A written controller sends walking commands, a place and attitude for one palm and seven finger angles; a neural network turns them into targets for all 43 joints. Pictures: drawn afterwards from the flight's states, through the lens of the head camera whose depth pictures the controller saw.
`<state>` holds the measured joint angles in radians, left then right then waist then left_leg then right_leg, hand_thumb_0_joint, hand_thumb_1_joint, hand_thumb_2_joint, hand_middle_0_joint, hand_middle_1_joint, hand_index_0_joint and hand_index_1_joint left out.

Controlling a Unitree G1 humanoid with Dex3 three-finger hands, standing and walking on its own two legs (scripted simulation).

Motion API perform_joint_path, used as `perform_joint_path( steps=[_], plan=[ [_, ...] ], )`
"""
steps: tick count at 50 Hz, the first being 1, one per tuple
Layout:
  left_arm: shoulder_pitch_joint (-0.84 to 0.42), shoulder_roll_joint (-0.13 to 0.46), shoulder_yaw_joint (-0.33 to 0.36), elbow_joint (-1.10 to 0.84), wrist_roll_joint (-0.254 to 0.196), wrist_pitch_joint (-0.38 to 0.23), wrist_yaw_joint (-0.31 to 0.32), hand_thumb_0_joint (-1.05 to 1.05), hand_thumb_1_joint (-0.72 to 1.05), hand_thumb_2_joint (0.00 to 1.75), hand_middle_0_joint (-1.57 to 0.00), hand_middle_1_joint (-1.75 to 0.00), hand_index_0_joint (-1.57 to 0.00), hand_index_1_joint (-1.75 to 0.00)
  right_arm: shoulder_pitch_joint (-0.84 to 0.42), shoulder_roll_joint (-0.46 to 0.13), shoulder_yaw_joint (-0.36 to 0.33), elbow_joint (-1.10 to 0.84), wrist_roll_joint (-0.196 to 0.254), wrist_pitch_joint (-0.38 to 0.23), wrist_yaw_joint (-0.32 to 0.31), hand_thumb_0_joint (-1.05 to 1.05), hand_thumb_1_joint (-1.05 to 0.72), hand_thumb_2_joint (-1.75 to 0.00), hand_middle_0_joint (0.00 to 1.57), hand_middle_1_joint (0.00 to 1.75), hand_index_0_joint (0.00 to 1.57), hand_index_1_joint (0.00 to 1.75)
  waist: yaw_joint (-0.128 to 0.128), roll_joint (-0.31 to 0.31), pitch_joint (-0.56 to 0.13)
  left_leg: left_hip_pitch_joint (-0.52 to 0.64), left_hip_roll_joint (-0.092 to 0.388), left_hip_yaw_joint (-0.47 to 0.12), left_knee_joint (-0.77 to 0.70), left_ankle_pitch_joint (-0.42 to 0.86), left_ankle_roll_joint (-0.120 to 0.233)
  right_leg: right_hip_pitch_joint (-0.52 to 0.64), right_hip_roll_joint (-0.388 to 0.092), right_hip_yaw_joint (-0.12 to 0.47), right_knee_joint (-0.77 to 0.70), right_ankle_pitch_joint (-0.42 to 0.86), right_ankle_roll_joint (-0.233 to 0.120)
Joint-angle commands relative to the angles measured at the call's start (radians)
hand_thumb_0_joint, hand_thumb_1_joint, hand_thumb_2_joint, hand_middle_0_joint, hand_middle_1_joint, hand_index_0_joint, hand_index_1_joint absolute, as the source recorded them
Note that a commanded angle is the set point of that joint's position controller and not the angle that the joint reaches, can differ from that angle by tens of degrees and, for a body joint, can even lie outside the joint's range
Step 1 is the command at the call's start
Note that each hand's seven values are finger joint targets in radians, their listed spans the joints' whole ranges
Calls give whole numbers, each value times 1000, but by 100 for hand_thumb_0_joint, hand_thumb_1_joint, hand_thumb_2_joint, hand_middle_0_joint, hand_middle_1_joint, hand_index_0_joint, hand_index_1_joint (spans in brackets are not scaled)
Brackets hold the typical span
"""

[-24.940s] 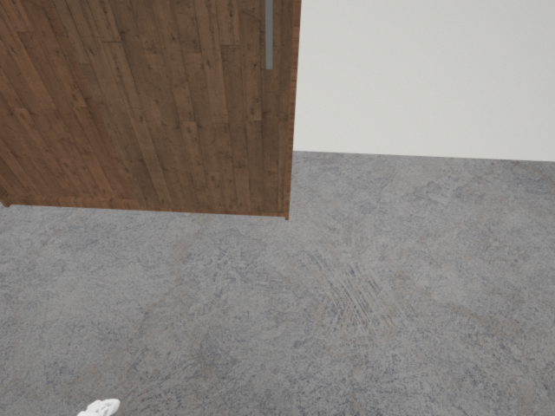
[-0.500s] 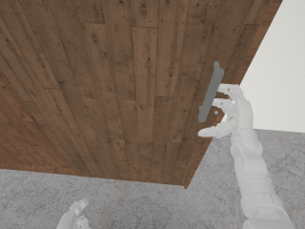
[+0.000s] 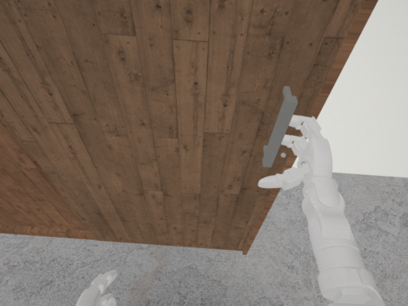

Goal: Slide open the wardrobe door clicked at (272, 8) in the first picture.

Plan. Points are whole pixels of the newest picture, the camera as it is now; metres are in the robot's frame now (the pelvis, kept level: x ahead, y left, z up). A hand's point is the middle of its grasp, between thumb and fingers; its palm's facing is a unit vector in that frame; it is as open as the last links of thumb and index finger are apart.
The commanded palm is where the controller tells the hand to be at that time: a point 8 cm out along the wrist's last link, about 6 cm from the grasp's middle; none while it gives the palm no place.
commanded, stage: move the hooked fingers beside the handle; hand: right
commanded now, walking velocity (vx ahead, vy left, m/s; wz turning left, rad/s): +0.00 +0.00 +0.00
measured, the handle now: (276, 129) +0.46 -0.12 +0.11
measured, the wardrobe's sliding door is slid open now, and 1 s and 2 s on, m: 0.00 0.00 0.00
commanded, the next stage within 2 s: none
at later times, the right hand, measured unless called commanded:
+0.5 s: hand (292, 159) +0.37 -0.14 +0.12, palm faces +0.00 +1.00 -0.01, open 14.3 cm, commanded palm +0.34 -0.19 +0.12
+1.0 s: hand (296, 159) +0.37 -0.15 +0.12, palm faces +0.00 +1.00 -0.01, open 14.0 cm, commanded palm +0.34 -0.20 +0.12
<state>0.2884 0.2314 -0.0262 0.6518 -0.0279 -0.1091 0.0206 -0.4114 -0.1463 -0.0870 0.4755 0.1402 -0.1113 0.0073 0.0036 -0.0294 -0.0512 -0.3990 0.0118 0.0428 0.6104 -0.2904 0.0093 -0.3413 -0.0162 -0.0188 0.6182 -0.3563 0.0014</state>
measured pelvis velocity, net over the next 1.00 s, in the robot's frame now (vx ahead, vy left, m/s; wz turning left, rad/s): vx -0.02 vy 0.00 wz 0.01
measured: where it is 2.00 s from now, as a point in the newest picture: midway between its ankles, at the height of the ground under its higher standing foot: outside the picture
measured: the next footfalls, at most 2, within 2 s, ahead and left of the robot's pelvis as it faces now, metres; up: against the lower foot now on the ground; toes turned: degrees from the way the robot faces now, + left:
none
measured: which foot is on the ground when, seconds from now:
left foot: down 0.00-1.00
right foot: down 0.00-1.00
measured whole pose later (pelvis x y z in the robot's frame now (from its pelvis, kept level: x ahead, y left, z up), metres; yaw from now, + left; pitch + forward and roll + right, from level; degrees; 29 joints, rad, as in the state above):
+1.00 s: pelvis -0.02 +0.00 +0.00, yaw +1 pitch +4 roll +0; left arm 0.28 0.23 -0.04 0.64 -0.03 -0.09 0.05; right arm -0.42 -0.21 -0.16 0.51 0.16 -0.11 0.10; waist 0.02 -0.02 -0.04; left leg -0.40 0.01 0.03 0.59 -0.25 0.01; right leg -0.33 -0.02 -0.03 0.60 -0.33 0.00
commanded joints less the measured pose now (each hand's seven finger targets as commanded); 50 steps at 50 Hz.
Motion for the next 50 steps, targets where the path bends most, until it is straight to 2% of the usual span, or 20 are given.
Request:
perform_joint_path(
  steps=[1,2,3,6,9,13,15,19,21,24,27,30,31,34,38,42,43,45,48,50],
  plan=[
    [-47,116,41,-137,-7,-49,13,0,90,90,-20,-30,-20,-30,-394,-80,10,-260,4,-79,39,0,50,-30,30,120,30,120,16,35,-290,161,-24,1,-47,348,16,95,12,5,-65,334,-18],
    [-50,114,39,-141,-5,-50,14,0,90,90,-20,-30,-20,-30,-407,-68,23,-262,8,-77,42,0,50,-30,30,120,30,120,24,37,-282,160,-23,-2,-52,347,13,91,15,1,-66,318,-21],
    [-48,119,42,-139,-6,-48,17,0,90,90,-20,-30,-20,-30,-401,-107,-9,-262,6,-78,41,0,50,-30,30,120,30,120,17,54,-289,175,-22,-2,-51,350,14,89,13,4,-66,325,-22],
    [-53,113,40,-148,-6,-49,15,0,90,90,-20,-30,-20,-30,-367,-93,-8,-288,14,-78,50,0,50,-30,30,120,30,120,8,45,-316,196,-22,-2,-45,393,14,100,15,-2,-67,359,-20],
    [-63,112,37,-153,-7,-46,17,0,90,90,-20,-30,-20,-30,-352,-100,-16,-279,20,-72,59,0,50,-30,30,120,30,120,7,38,-292,197,-20,-6,-50,399,12,92,17,-9,-68,355,-23],
    [-64,118,38,-158,-5,-39,19,0,90,90,-20,-30,-20,-30,-303,-163,-78,-284,24,-72,60,0,50,-30,30,120,30,120,-10,66,-305,239,-18,-12,-53,421,12,77,18,-14,-73,360,-24],
    [-71,111,37,-163,-7,-40,19,0,90,90,-20,-30,-20,-30,-325,-130,-48,-313,26,-73,65,0,50,-30,30,120,30,120,-1,28,-303,223,-18,-11,-52,422,12,92,18,-15,-75,366,-22],
    [-71,114,37,-170,-6,-34,18,0,90,90,-20,-30,-20,-30,-233,-179,-110,-311,34,-65,67,0,50,-30,30,120,30,120,-25,52,-315,264,-17,-15,-52,465,12,81,18,-22,-78,393,-23],
    [-75,112,39,-175,-7,-33,18,0,90,90,-20,-30,-20,-30,-248,-165,-93,-346,35,-66,74,0,50,-30,30,120,30,120,-17,51,-317,268,-16,-17,-54,474,10,84,19,-27,-81,389,-23],
    [-79,118,37,-169,-12,-25,23,0,90,90,-20,-30,-20,-30,-245,-182,-100,-308,37,-48,84,0,50,-30,30,120,30,120,-2,64,-243,229,-17,-13,-73,410,8,61,17,-22,-92,332,-25],
    [-85,116,36,-168,-14,-24,30,0,90,90,-20,-30,-20,-30,-271,-166,-82,-320,38,-34,90,0,50,-30,30,120,30,120,6,16,-237,199,-17,-14,-85,359,9,77,20,-19,-93,299,-24],
    [-85,121,34,-162,-15,-25,40,0,90,90,-20,-30,-20,-30,-331,-185,-88,-314,44,-34,94,0,50,-30,30,120,30,120,18,49,-234,183,-18,-13,-94,292,8,72,18,-7,-97,250,-26],
    [-90,118,32,-161,-15,-28,41,0,90,90,-20,-30,-20,-30,-353,-165,-61,-326,42,-40,96,0,50,-30,30,120,30,120,22,4,-238,172,-18,-15,-94,286,11,87,19,-6,-98,250,-24],
    [-84,118,34,-158,-12,-39,42,0,90,90,-20,-30,-20,-30,-348,-176,-77,-323,48,-58,94,0,50,-30,30,120,30,120,12,21,-281,180,-20,-10,-83,288,11,102,16,2,-93,267,-22],
    [-82,128,28,-143,-14,-36,47,0,90,90,-20,-30,-20,-30,-374,-202,-97,-217,42,-54,87,0,50,-30,30,120,30,120,15,65,-222,155,-20,-8,-95,210,11,56,15,11,-107,200,-22],
    [-79,125,25,-145,-13,-32,44,0,90,90,-20,-30,-20,-30,-381,-201,-104,-168,33,-47,84,0,50,-30,30,120,30,120,8,37,-228,146,-19,-9,-93,191,13,45,19,7,-111,185,-20],
    [-76,129,28,-151,-12,-29,42,0,90,90,-20,-30,-20,-30,-362,-229,-127,-167,31,-50,82,0,50,-30,30,120,30,120,-6,27,-247,167,-17,-12,-89,200,15,42,17,6,-109,198,-19],
    [-72,123,27,-155,-12,-33,39,0,90,90,-20,-30,-20,-30,-394,-215,-115,-193,31,-62,84,0,50,-30,30,120,30,120,1,6,-268,167,-19,-12,-80,233,16,56,18,4,-103,223,-18],
    [-64,126,30,-160,-11,-38,35,0,90,90,-20,-30,-20,-30,-398,-203,-101,-214,36,-86,87,0,50,-30,30,120,30,120,5,49,-286,182,-24,-8,-74,256,15,63,12,7,-102,248,-18],
    [-61,127,33,-158,-9,-42,34,0,90,90,-20,-30,-20,-30,-374,-236,-139,-218,40,-96,88,0,50,-30,30,120,30,120,-6,39,-301,197,-24,-14,-72,270,15,59,13,2,-102,252,-18]
  ],
)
